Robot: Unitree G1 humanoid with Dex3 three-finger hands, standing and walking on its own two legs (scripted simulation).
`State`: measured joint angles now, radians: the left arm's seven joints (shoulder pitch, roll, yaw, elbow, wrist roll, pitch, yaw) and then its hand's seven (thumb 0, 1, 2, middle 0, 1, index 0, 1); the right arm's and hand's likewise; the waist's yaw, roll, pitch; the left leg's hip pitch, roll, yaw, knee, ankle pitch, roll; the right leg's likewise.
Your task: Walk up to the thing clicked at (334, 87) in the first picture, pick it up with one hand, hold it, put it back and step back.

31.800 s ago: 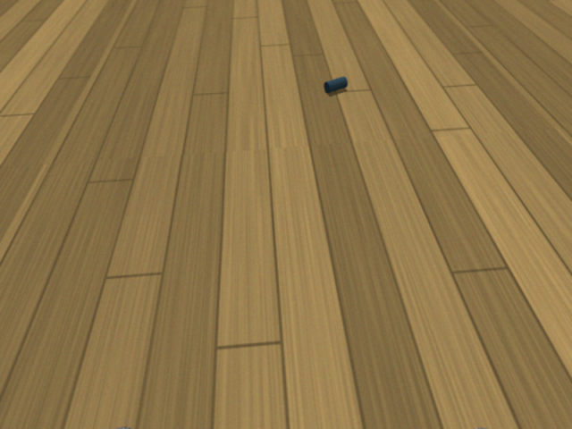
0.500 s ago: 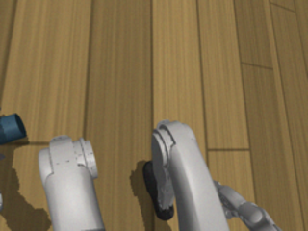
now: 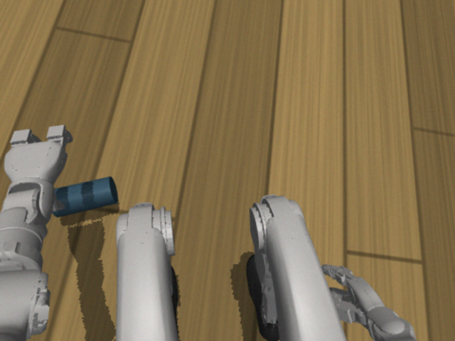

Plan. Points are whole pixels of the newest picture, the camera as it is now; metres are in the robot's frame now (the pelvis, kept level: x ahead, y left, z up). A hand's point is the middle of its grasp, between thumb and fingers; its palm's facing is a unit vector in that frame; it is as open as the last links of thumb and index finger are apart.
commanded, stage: withdraw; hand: left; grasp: from above
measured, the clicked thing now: (85, 196) +0.38 +0.34 -0.31
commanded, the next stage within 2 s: home in 0.44 s
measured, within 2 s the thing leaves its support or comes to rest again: neither
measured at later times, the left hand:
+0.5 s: hand (53, 204) +0.34 +0.34 -0.17, palm faces -0.49 -0.09 -0.87, open 13.9 cm
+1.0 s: hand (31, 204) +0.31 +0.30 -0.02, palm faces -0.36 -0.44 -0.82, open 9.0 cm
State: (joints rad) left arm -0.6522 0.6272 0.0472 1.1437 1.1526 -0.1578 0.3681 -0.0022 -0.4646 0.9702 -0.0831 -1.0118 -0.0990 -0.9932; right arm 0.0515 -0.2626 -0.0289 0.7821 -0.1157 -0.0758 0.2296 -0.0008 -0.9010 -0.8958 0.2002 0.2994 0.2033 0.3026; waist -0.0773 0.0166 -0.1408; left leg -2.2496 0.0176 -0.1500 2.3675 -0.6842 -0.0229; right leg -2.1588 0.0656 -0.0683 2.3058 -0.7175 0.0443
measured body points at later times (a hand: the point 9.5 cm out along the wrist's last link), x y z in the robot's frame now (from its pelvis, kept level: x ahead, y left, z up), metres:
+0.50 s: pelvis -0.02 +0.00 -0.01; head +0.18 +0.08 +0.38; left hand +0.36 +0.35 -0.12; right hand +0.09 -0.28 -0.12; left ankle +0.08 +0.13 -0.31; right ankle +0.09 -0.12 -0.31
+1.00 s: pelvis +0.00 +0.00 +0.10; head +0.17 +0.05 +0.51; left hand +0.33 +0.32 +0.03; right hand +0.15 -0.25 -0.02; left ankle +0.08 +0.13 -0.31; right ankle +0.09 -0.12 -0.31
